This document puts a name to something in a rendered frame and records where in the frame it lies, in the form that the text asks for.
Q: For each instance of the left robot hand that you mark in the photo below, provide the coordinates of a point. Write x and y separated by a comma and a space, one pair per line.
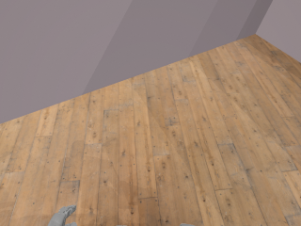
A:
59, 219

